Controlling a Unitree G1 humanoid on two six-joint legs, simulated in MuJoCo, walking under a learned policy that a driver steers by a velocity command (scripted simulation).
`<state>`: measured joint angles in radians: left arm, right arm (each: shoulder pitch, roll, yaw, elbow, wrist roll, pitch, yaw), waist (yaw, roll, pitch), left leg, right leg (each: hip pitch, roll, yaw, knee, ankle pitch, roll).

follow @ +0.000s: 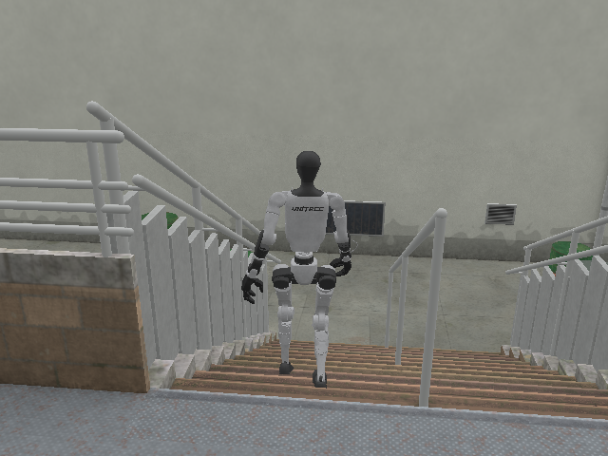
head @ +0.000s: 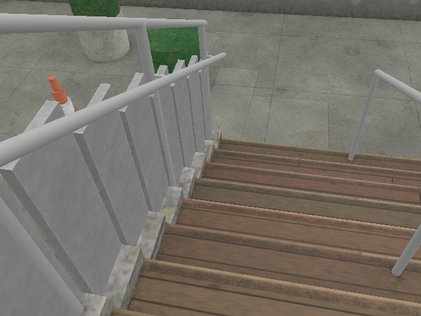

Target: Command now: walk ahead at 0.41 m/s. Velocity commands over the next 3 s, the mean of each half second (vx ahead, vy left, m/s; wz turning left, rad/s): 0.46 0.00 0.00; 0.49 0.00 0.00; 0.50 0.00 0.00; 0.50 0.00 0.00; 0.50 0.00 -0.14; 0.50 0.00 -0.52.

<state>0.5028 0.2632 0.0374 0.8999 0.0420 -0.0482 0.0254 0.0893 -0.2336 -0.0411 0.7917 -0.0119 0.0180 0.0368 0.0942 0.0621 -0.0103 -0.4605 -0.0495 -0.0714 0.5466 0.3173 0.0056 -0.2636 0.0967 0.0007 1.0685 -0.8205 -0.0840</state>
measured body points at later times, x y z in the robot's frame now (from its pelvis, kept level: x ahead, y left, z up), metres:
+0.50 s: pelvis +0.25 +0.01 -0.15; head +0.24 +0.01 +0.30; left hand +0.40 +0.26 -0.27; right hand +0.17 -0.23 -0.30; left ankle +0.08 +0.09 -0.82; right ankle +0.41 -0.11 -0.86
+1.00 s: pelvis +0.52 -0.02 -0.31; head +0.51 -0.03 +0.14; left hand +0.41 +0.22 -0.45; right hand +0.67 -0.26 -0.44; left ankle +0.70 +0.12 -1.00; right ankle +0.39 -0.08 -0.99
